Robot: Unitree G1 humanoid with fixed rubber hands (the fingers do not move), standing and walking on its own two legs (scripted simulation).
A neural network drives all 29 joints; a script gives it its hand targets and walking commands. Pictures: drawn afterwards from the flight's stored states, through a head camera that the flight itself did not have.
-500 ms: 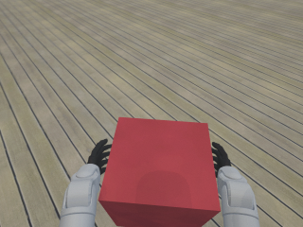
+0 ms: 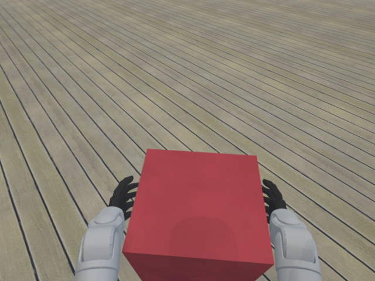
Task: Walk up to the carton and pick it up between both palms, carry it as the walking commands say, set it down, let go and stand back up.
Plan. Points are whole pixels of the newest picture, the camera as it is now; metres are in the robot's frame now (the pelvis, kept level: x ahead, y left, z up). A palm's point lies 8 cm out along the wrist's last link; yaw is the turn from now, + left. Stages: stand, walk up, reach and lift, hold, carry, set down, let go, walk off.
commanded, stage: hold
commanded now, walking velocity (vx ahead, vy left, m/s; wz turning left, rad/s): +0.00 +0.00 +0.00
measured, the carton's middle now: (196, 225) +0.28 +0.00 -0.04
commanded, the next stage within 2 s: carry in 0.20 s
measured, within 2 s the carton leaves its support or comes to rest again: neither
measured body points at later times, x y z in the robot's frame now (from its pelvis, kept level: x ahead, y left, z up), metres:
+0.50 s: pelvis +0.00 -0.02 -0.03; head -0.02 -0.01 +0.42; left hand +0.27 +0.17 +0.05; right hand +0.29 -0.17 +0.05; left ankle -0.02 +0.14 -0.75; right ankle +0.06 -0.14 -0.75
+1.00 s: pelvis +0.00 -0.07 -0.02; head -0.02 -0.08 +0.43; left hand +0.18 +0.15 +0.07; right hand +0.28 -0.17 +0.06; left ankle -0.03 +0.06 -0.72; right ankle +0.04 -0.17 -0.75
